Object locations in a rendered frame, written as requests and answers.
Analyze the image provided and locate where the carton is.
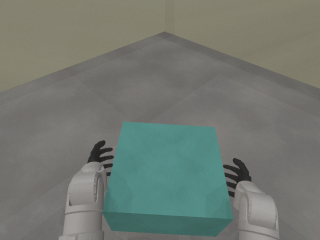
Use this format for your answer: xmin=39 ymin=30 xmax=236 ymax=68
xmin=102 ymin=121 xmax=234 ymax=237

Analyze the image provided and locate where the left robot hand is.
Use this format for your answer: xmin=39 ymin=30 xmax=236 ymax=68
xmin=87 ymin=140 xmax=114 ymax=176

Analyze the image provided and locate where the right robot hand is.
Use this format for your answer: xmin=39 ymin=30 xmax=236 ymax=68
xmin=223 ymin=158 xmax=252 ymax=198

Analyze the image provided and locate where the robot right forearm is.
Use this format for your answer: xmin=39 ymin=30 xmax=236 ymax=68
xmin=233 ymin=180 xmax=280 ymax=240

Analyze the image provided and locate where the robot left forearm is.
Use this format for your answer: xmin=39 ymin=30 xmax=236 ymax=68
xmin=58 ymin=161 xmax=108 ymax=240

